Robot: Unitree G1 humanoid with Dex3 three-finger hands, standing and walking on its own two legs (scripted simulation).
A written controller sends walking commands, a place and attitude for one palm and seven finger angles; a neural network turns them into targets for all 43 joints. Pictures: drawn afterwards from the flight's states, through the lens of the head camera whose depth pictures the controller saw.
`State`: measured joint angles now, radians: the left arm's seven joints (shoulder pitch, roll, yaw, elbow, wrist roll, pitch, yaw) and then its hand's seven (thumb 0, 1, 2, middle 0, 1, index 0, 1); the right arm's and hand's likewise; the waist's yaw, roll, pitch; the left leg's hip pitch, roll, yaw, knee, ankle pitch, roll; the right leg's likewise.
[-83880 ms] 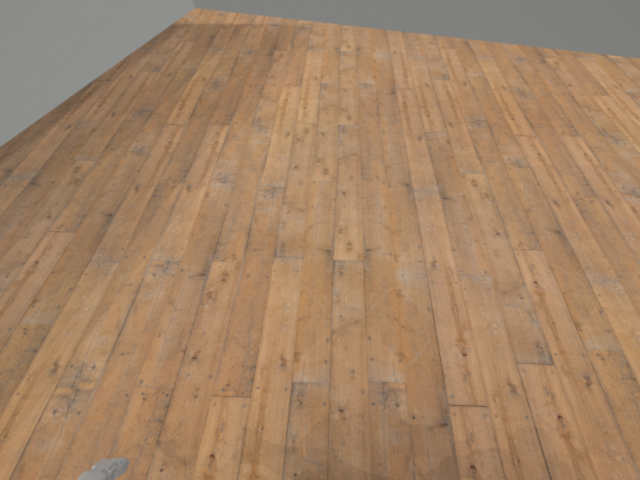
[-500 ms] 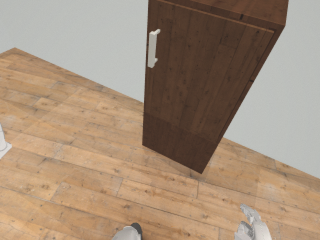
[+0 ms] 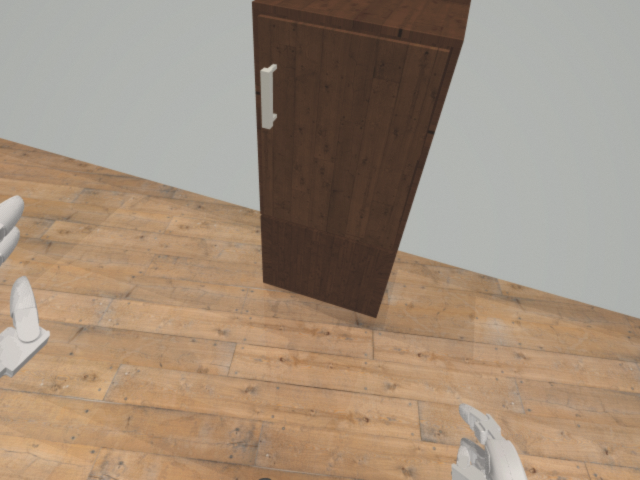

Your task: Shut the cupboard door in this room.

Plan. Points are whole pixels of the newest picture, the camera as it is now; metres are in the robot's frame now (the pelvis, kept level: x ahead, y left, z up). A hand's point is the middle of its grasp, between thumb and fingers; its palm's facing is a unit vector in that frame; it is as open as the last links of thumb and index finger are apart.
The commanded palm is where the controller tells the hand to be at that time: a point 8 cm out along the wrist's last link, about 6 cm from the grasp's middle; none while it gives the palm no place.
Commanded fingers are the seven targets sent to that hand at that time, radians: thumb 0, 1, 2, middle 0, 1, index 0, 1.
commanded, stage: stop stepping back and stand still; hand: left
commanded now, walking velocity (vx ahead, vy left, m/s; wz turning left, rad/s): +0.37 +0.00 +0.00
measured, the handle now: (270, 96) +0.97 +0.14 +0.05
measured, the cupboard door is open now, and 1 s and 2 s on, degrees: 0 0 0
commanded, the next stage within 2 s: let the arm hang, fingers relaxed in 0.60 s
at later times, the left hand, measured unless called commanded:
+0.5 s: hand out of the picture +0.13 +0.30 +0.18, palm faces +0.44 -0.77 -0.45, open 7.4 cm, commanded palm +0.07 +0.34 +0.17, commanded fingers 0.00 0.90 0.90 -0.20 -0.30 -0.20 -0.30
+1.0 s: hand out of the picture +0.02 +0.21 -0.17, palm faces +0.07 -0.98 -0.17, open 6.9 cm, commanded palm none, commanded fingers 0.00 0.90 0.90 -0.20 -0.30 -0.20 -0.30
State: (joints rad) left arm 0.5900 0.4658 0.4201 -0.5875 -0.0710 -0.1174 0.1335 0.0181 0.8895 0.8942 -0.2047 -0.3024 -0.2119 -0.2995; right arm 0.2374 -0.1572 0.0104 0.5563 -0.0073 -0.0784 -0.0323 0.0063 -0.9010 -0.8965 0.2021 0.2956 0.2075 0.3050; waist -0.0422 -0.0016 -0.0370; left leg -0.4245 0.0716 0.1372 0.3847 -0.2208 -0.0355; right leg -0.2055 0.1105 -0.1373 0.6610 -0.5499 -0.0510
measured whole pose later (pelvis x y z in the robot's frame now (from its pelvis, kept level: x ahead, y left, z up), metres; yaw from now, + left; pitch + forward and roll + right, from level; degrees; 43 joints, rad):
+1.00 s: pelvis -0.05 +0.04 -0.01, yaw +1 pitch +0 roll +0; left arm 0.28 0.16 0.04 0.84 0.00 0.03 0.03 -0.03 1.00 0.89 -0.20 -0.30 -0.21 -0.30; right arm 0.19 -0.20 0.02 0.88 -0.03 0.02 -0.01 0.00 -0.91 -0.90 0.20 0.29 0.20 0.30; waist -0.02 -0.03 0.03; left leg -0.31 0.04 0.07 0.57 -0.25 -0.01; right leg -0.26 -0.04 -0.12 0.58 -0.33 -0.02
